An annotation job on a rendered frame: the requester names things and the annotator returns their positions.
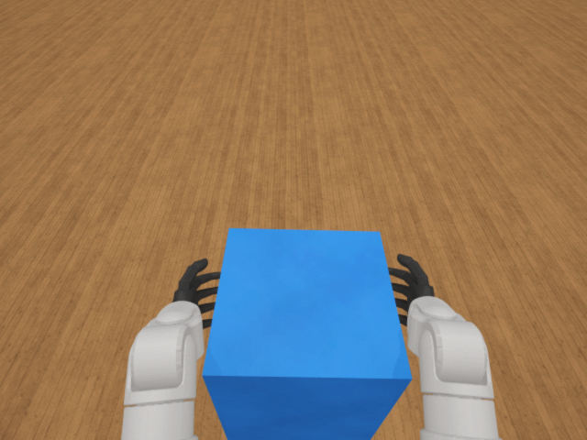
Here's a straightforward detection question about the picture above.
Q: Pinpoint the carton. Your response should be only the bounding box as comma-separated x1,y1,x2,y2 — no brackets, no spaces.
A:
202,228,412,440

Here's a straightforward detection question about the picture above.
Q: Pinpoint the robot right forearm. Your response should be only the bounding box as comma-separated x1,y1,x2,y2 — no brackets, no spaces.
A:
407,296,503,440

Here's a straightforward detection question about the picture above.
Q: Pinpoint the robot left forearm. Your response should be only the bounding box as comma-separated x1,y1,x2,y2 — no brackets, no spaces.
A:
121,301,205,440

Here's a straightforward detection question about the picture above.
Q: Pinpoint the left robot hand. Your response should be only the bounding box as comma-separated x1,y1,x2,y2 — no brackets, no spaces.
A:
172,258,221,329

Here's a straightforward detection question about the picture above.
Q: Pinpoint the right robot hand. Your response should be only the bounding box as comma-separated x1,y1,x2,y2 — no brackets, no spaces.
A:
388,254,435,327

